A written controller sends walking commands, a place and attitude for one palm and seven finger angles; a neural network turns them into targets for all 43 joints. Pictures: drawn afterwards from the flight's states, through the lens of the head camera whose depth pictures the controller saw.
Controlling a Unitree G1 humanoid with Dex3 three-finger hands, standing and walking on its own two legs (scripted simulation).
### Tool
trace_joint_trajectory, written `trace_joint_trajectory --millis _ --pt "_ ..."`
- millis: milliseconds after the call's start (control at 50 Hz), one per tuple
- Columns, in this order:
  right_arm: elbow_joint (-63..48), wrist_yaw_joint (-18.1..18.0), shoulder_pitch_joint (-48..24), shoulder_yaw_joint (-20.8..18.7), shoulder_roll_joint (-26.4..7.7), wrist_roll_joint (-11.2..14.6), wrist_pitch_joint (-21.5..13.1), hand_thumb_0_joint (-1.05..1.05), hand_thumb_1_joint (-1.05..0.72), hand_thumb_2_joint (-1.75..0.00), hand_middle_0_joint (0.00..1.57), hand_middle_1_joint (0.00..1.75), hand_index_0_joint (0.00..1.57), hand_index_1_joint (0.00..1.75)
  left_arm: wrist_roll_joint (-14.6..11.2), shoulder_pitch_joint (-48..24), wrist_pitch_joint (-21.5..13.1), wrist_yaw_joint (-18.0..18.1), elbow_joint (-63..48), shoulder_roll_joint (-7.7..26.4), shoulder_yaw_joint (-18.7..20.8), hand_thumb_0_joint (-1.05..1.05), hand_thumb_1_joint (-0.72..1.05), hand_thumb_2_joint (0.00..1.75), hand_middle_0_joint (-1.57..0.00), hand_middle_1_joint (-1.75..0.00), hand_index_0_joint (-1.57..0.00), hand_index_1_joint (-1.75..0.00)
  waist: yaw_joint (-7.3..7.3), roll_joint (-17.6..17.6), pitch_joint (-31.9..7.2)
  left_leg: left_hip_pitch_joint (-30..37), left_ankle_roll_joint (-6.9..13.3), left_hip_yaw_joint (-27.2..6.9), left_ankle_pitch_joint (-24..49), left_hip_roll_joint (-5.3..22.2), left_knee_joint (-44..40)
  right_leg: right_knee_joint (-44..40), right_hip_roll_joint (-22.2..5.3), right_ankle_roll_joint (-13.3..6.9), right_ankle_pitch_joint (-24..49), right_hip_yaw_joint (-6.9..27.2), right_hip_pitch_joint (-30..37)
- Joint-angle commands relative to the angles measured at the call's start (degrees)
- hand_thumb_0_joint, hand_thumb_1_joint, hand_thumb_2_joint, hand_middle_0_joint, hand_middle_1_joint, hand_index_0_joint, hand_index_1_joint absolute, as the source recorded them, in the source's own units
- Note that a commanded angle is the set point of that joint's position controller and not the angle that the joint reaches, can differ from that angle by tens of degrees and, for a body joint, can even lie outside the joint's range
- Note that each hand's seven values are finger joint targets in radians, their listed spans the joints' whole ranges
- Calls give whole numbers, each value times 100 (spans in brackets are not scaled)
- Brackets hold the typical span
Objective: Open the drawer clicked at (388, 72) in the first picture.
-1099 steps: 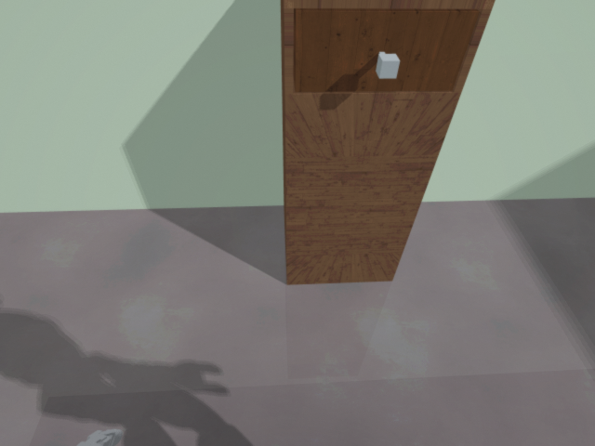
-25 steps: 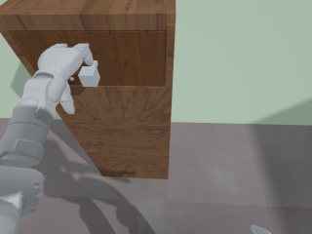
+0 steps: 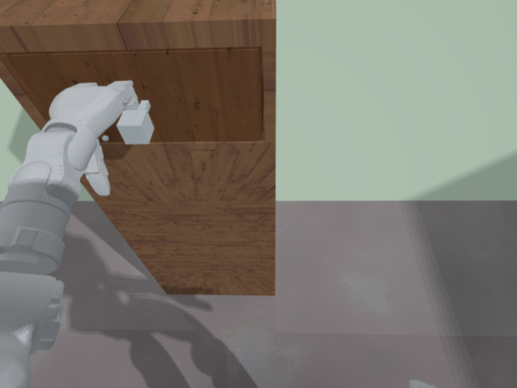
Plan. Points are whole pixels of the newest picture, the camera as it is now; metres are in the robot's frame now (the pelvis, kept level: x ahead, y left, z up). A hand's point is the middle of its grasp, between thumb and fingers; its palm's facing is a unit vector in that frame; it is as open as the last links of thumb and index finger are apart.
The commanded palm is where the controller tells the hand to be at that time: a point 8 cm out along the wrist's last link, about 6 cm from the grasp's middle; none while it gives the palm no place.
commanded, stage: lower the fingers behind the handle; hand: left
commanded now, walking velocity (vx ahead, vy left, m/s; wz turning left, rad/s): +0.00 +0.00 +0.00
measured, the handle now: (139, 119) +0.49 +0.21 +0.15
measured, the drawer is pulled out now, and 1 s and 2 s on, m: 0.00 0.00 0.10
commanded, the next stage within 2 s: close the thumb around the handle in 0.02 s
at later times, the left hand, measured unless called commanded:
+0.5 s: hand (109, 140) +0.45 +0.25 +0.14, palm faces -0.03 +0.00 -1.00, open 9.8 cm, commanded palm +0.43 +0.25 +0.21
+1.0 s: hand (108, 142) +0.45 +0.25 +0.14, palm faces -0.03 -0.02 -1.00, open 5.1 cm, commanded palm +0.42 +0.25 +0.21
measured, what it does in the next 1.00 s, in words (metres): stands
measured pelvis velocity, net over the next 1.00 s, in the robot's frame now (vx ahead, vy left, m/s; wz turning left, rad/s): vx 0.01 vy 0.01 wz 0.00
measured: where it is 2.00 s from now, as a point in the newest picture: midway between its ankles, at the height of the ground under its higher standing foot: outside the picture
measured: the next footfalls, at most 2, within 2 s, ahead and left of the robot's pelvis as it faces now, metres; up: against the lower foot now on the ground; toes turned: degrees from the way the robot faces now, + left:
none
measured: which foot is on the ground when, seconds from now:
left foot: down 0.00-1.00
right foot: down 0.00-1.00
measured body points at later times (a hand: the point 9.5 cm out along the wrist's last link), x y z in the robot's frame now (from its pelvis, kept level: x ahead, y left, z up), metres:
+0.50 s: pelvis +0.01 +0.01 +0.00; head +0.06 -0.01 +0.45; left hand +0.45 +0.25 +0.20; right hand +0.11 -0.25 -0.13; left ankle -0.01 +0.11 -0.73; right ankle -0.01 -0.11 -0.73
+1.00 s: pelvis +0.01 +0.01 +0.00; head +0.06 -0.02 +0.45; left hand +0.44 +0.25 +0.20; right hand +0.13 -0.25 -0.13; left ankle -0.01 +0.11 -0.73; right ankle -0.01 -0.11 -0.73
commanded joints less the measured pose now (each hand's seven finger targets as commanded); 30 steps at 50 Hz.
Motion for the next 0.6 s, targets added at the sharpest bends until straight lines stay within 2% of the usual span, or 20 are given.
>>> trace_joint_trajectory --millis 0,20,40,60,80,100,120,140,160,200,240,300,340,380,420,440,460,500,540,580 --pt "-643 -90 4 -347 -761 -37 -165 0 -90 -90 20 30 20 30 -122 -2363 -273 196 -1402 1351 517 0 -50 30 -30 -120 -30 -120 -40 -344 -2064 895 269 -163 1915 -273 -97 -213 193 -108 1911 247 969" --pt "-655 -79 -5 -365 -744 -45 -176 0 -90 -90 20 30 20 30 -175 -2385 -338 241 -1606 1424 598 0 -50 30 -30 -120 -30 -120 7 -136 -2108 968 270 -164 1956 -275 -90 -214 194 -109 1947 272 961" --pt "-628 -83 31 -387 -751 -56 -172 0 -90 -90 20 30 20 30 -174 -2385 -402 305 -1709 1594 780 0 -50 30 -30 -120 -30 -120 17 -114 -2158 1020 269 -191 2084 -274 -78 -174 215 -125 1994 244 949" --pt "-639 -70 25 -388 -736 -69 -182 0 -90 -90 20 30 20 30 -198 -2460 -428 369 -1862 1523 711 0 -50 30 -30 -120 -30 -120 30 67 -2259 1097 265 -198 2137 -281 -69 -165 215 -134 1975 254 931" --pt "-588 -69 45 -417 -722 -71 -191 0 -90 -90 20 30 20 30 -156 -2416 -414 431 -1827 1540 759 0 -50 30 -30 -120 -30 -120 6 5 -2241 1122 267 -194 2222 -271 -31 -152 228 -135 2019 240 885" --pt "-597 -55 39 -418 -732 -75 -206 0 -90 -90 20 30 20 30 -176 -2453 -417 455 -1956 1390 623 0 -50 30 -30 -120 -30 -120 -17 114 -2289 1181 261 -191 2328 -278 -14 -168 236 -142 2039 234 860" --pt "-551 -45 60 -432 -731 -67 -209 0 -90 -90 20 30 20 30 -170 -2381 -388 517 -1911 1542 790 0 -44 32 -30 -121 -30 -121 10 84 -2229 1179 247 -225 2369 -250 -17 -151 250 -144 2027 216 812" --pt "-545 -30 49 -433 -739 -71 -208 0 -90 -90 20 30 20 30 -176 -2316 -350 558 -1895 1474 734 0 -39 35 -31 -121 -31 -121 12 168 -2200 1199 242 -216 2345 -258 -21 -156 255 -150 1978 216 766" --pt "-529 -15 44 -434 -730 -63 -215 0 -90 -90 20 30 20 30 -209 -2341 -306 576 -1935 1352 638 0 -33 37 -31 -122 -31 -122 -21 95 -2153 1232 242 -213 2342 -246 -21 -174 254 -146 1976 194 735" --pt "-499 -12 41 -422 -780 -55 -215 0 -90 -90 20 30 20 30 -236 -2288 -225 598 -1793 1500 751 0 -22 42 -32 -123 -32 -123 -18 86 -2125 1150 230 -206 2339 -254 -44 -201 258 -157 1969 185 806" --pt "-478 -4 21 -410 -755 -43 -215 0 -90 -90 20 30 20 30 -231 -2351 -139 623 -1747 1367 627 0 -11 47 -33 -124 -33 -124 -27 25 -2074 1153 234 -215 2272 -243 -72 -197 251 -145 1935 172 761" --pt "-418 -36 26 -391 -800 -41 -212 0 -90 -90 20 30 20 30 -146 -2422 -46 628 -1463 1603 775 0 6 54 -34 -126 -34 -126 -36 -82 -2050 1079 229 -209 2199 -238 -96 -218 252 -150 1866 162 797" --pt "-431 -33 8 -361 -755 -28 -211 0 -90 -90 20 30 20 30 -97 -2543 -1 618 -1383 1289 474 0 17 59 -35 -127 -35 -127 -75 -85 -1963 1080 226 -247 2105 -233 -120 -195 252 -153 1736 138 656" --pt "-434 -20 23 -372 -756 -34 -222 0 -90 -90 20 30 20 30 -51 -2649 20 598 -1389 1232 397 0 28 64 -36 -128 -36 -128 -93 34 -2023 1208 210 -248 2218 -210 -94 -184 257 -155 1740 128 560" --pt "-492 -8 35 -390 -745 -54 -225 0 -90 -90 20 30 20 30 -59 -2687 -7 576 -1675 1275 446 0 40 68 -36 -130 -36 -130 -40 98 -2377 1422 214 -279 2539 -194 -40 -144 256 -156 1903 158 674" --pt "-505 -7 49 -396 -745 -67 -215 0 -90 -90 20 30 20 30 -47 -2567 0 578 -1674 1360 553 0 45 71 -37 -130 -37 -130 -11 107 -2421 1439 208 -294 2666 -190 -23 -115 266 -162 1950 146 701" --pt "-546 6 29 -380 -725 -66 -204 0 -90 -90 20 30 20 30 -53 -2476 14 570 -1729 1265 489 0 51 73 -37 -131 -37 -131 16 160 -2422 1457 201 -310 2805 -187 -20 -102 262 -163 1968 132 688" --pt "-569 24 11 -394 -711 -53 -211 0 -90 -90 20 30 20 30 -154 -2441 47 506 -1820 877 219 0 62 78 -38 -132 -38 -132 -79 0 -2329 1546 214 -306 2934 -159 6 -149 269 -144 1999 117 616" --pt "-541 14 -2 -381 -757 -45 -192 0 -90 -90 20 30 20 30 -172 -2263 97 494 -1559 1104 426 0 73 83 -39 -133 -39 -133 -44 -208 -2047 1341 221 -308 2567 -162 -58 -171 273 -136 1868 114 596" --pt "-569 -3 -20 -367 -742 -40 -197 0 -90 -90 20 30 20 30 -159 -2350 92 464 -1692 1120 411 0 84 88 -40 -134 -40 -134 -36 -256 -2079 1323 233 -306 2543 -179 -76 -177 263 -140 1920 117 674"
